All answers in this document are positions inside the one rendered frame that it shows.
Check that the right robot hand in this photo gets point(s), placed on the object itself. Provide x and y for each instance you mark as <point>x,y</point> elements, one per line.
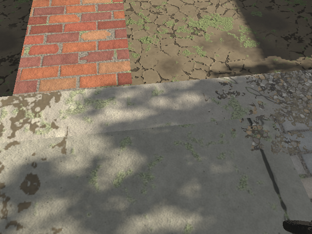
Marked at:
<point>298,226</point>

